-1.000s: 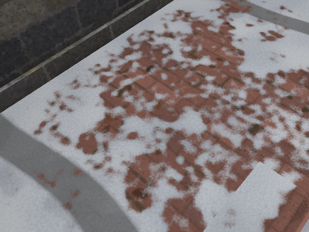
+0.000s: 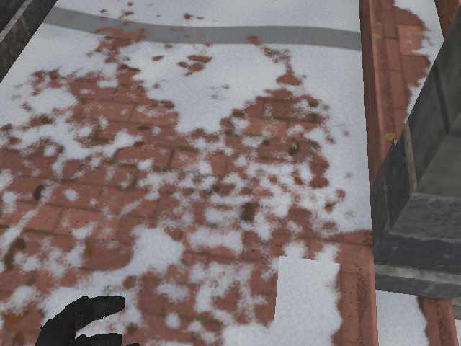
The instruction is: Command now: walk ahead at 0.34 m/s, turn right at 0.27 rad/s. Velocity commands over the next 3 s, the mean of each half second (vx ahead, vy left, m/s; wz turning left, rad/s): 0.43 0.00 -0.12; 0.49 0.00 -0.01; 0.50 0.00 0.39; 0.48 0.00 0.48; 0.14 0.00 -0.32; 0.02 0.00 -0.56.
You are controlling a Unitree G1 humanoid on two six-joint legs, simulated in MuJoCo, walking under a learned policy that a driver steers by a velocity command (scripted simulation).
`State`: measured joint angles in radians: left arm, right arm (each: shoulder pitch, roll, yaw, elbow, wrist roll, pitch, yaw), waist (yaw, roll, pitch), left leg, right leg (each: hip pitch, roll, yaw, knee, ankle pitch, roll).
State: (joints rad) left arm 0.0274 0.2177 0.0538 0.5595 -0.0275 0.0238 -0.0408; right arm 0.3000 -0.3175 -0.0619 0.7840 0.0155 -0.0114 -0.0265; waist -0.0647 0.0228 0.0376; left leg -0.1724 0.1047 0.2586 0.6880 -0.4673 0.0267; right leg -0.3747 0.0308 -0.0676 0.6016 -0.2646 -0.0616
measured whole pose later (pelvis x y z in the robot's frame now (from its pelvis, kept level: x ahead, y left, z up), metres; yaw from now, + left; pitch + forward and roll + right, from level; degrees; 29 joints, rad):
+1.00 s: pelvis +0.51 +0.05 +0.00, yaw -1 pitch +3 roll +0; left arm 0.00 0.23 0.04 0.64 -0.01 -0.10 -0.05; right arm 0.41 -0.28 -0.05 0.88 0.01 -0.04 -0.01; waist -0.09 -0.01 0.02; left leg 0.04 -0.01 0.03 0.43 -0.48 0.03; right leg -0.51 0.00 -0.04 0.50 -0.04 -0.07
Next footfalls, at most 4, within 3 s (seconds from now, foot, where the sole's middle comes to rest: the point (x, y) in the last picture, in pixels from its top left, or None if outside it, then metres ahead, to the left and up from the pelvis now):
0.42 left None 0.35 0.17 -0.76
1.00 right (247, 265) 0.67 -0.06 -0.76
1.52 left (157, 198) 0.93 0.22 -0.76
2.00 right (179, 122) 1.28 0.15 -0.76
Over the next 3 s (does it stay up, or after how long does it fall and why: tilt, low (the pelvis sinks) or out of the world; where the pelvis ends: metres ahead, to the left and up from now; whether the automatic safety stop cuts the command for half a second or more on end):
stays up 1.18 0.18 0.02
